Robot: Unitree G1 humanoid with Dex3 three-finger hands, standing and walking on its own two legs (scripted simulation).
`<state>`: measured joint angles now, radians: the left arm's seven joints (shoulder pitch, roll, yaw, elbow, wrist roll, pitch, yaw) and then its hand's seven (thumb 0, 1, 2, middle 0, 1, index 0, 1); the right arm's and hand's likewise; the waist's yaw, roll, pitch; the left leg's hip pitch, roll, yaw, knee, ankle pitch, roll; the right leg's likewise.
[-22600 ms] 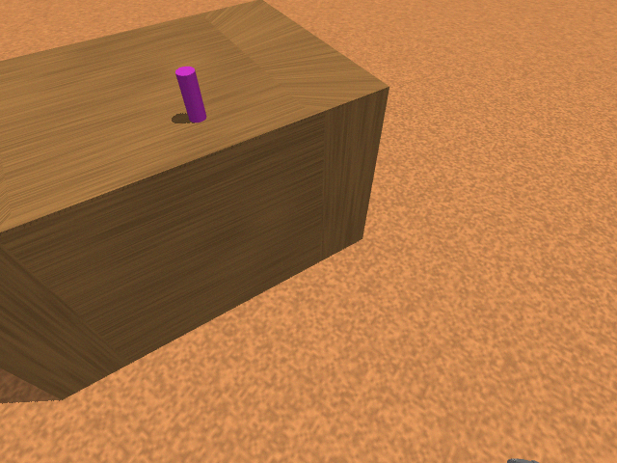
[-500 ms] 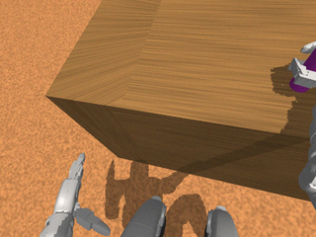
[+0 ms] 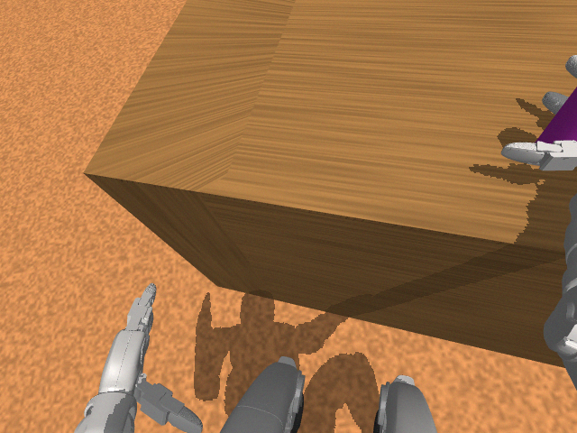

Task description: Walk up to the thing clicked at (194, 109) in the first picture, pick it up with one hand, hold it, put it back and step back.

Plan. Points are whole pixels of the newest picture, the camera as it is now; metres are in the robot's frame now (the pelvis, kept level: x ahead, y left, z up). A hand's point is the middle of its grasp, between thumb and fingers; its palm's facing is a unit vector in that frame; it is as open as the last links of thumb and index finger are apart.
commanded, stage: withdraw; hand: right
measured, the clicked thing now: (573, 124) +0.51 -0.24 +0.08
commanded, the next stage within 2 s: rise in 0.30 s
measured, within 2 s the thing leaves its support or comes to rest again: neither
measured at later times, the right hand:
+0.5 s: hand out of the picture +0.50 -0.31 +0.20, palm faces +0.26 +0.96 -0.13, open 17.4 cm
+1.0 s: hand out of the picture +0.39 -0.35 +0.15, palm faces +0.40 +0.83 -0.39, open 17.5 cm
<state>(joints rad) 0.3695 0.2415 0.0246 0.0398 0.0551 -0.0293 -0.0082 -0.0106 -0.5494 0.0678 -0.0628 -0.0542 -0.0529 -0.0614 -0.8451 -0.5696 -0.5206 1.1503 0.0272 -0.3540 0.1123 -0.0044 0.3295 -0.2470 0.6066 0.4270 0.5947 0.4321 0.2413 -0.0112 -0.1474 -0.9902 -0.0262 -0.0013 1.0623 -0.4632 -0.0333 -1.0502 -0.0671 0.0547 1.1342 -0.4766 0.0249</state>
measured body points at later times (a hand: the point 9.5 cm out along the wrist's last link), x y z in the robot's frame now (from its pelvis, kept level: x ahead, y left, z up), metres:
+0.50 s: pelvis +0.02 +0.00 +0.04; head +0.08 -0.02 +0.48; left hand +0.17 +0.25 +0.00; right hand +0.48 -0.36 +0.21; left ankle +0.02 +0.15 -0.65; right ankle +0.03 -0.13 -0.65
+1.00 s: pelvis +0.05 -0.01 +0.06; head +0.07 -0.01 +0.51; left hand +0.21 +0.25 +0.02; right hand +0.36 -0.39 +0.18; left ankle +0.02 +0.14 -0.65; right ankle +0.03 -0.13 -0.65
